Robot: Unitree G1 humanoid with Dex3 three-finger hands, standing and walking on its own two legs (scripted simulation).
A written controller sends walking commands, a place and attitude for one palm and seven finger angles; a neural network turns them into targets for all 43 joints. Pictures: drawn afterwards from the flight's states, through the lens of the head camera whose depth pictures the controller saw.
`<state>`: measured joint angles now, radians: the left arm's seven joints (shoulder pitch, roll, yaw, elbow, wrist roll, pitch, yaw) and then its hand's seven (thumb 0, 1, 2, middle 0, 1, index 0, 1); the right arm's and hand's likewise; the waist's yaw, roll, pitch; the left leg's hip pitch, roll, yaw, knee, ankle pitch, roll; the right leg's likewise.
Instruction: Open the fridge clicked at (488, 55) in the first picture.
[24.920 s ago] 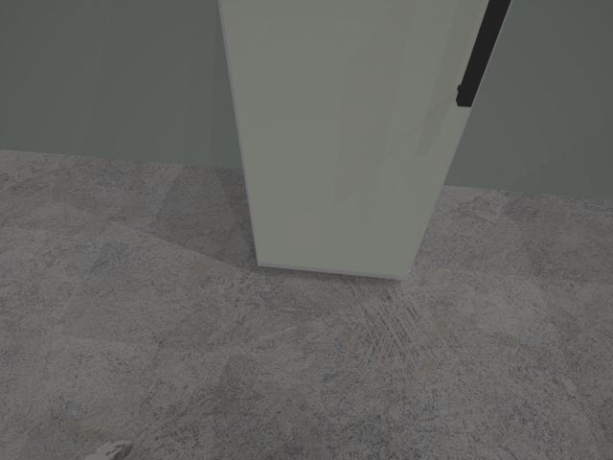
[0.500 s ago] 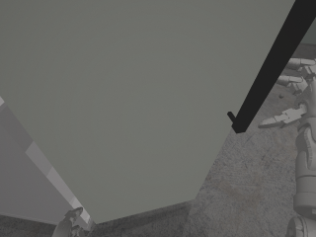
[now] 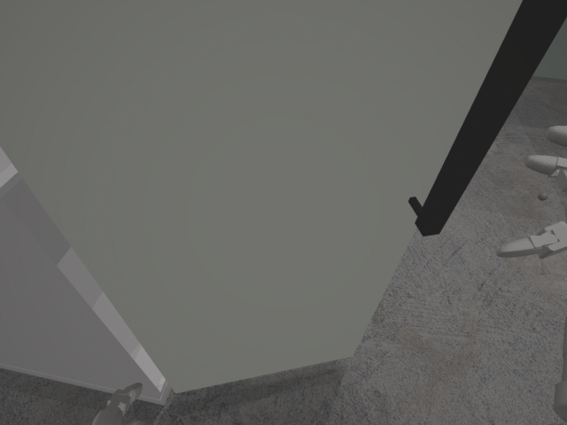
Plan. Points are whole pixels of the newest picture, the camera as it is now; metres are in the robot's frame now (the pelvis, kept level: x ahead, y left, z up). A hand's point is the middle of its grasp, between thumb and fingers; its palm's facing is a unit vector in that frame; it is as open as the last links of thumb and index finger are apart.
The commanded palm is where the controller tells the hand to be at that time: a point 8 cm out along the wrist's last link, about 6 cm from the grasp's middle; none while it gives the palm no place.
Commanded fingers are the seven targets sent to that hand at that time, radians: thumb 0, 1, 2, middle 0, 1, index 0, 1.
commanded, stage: slip the hand off the handle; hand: right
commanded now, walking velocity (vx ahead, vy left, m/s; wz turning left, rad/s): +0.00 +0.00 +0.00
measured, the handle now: (479, 96) +0.43 -0.18 +0.28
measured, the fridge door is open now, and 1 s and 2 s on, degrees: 67 67 67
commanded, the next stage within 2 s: draw the hand back to the body in 0.40 s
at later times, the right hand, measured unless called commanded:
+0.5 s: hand out of the picture +0.27 -0.27 +0.21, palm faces +0.24 +0.96 -0.15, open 14.7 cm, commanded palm +0.24 -0.31 +0.21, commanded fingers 0.00 0.55 -0.20 0.25 1.15 0.25 1.15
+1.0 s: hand out of the picture +0.23 -0.27 +0.18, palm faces +0.09 +0.99 -0.09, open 14.7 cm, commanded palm +0.19 -0.31 +0.20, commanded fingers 0.00 0.37 -0.29 0.24 1.04 0.24 1.04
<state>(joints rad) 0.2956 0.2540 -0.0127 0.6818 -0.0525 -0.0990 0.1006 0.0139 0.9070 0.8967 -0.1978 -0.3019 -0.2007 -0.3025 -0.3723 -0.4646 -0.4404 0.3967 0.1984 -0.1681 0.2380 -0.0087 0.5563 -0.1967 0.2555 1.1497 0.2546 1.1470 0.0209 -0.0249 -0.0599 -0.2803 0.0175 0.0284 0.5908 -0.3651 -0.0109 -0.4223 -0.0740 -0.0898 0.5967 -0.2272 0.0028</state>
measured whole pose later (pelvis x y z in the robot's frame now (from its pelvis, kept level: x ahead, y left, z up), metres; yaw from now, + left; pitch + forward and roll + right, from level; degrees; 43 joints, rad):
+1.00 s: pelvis +0.00 +0.01 +0.00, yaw -3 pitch -3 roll +1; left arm 0.22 0.28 -0.07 0.63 -0.09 -0.26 0.12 0.02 0.91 0.90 -0.20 -0.30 -0.20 -0.30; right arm 0.02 -0.47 -0.45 -0.03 0.37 0.22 0.44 -0.01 0.54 -0.20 0.25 1.14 0.25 1.14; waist -0.05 -0.06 -0.06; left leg -0.14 0.02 0.08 0.56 -0.37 -0.01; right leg -0.31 -0.06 -0.04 0.58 -0.22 0.01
